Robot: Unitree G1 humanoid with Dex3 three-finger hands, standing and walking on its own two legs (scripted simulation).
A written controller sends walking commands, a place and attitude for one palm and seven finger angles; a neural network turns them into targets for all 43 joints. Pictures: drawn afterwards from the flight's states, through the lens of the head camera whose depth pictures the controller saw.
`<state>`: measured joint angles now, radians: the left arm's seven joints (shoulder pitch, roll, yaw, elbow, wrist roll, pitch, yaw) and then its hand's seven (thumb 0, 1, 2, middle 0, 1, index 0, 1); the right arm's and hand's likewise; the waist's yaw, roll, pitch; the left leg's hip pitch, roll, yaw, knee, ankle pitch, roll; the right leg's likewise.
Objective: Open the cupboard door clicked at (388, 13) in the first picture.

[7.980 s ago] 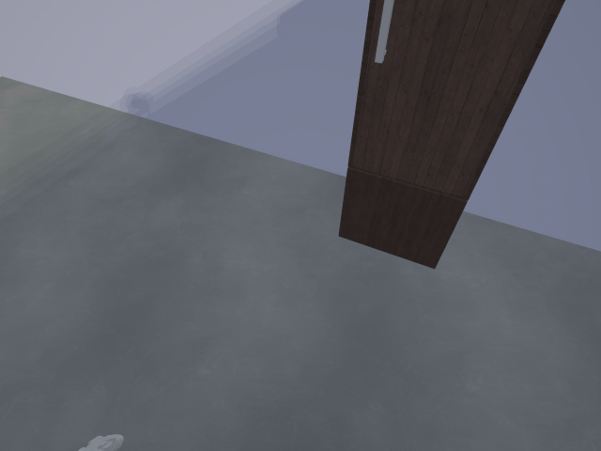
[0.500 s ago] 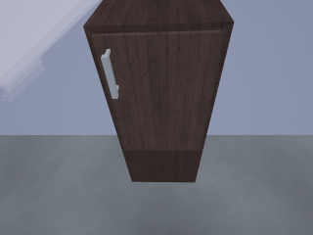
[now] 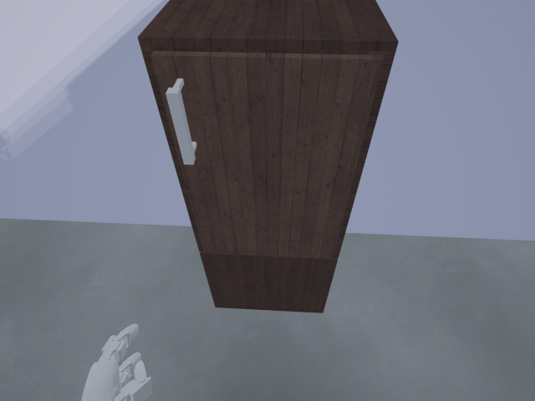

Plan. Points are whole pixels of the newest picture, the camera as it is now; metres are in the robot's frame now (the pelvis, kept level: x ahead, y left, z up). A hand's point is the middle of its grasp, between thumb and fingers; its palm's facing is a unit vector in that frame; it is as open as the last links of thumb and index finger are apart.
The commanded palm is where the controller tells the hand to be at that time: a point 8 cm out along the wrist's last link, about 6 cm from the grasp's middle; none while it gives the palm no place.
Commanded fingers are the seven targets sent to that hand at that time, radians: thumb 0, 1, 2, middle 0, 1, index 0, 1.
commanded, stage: raise the hand with hooked fingers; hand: left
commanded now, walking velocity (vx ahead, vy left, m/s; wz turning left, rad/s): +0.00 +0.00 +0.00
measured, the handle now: (184, 123) +0.56 +0.19 +0.13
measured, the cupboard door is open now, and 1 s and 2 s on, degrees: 0 0 0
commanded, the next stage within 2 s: move the hooked fingers beside the handle in 1.96 s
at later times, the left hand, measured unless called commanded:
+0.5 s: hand (131, 350) +0.18 +0.20 +0.03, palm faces -0.01 -1.00 -0.10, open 9.9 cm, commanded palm +0.15 +0.26 +0.02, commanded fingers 0.00 0.13 0.57 -0.25 -0.80 -0.25 -0.80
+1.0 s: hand (86, 291) +0.23 +0.26 +0.09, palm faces +0.02 -1.00 -0.06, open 12.8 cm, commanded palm +0.20 +0.31 +0.09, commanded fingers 0.00 -0.45 0.32 -0.30 -1.17 -0.30 -1.17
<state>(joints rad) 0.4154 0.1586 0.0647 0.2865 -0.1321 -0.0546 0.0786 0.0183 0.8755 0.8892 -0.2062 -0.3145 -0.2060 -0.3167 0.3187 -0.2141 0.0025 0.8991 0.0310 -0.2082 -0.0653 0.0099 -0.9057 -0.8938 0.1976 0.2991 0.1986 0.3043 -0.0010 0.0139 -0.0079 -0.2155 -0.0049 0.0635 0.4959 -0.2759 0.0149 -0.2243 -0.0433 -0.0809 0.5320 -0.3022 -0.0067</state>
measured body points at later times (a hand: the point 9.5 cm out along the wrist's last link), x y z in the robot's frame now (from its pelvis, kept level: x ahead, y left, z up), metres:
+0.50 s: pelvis -0.03 -0.02 -0.05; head +0.00 -0.01 +0.40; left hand +0.18 +0.25 +0.04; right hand +0.17 -0.24 -0.12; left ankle -0.01 +0.11 -0.74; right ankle -0.01 -0.11 -0.74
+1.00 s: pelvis -0.02 +0.01 -0.02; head -0.01 +0.01 +0.43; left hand +0.23 +0.31 +0.09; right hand +0.15 -0.23 -0.08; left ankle -0.01 +0.11 -0.74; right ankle -0.01 -0.11 -0.74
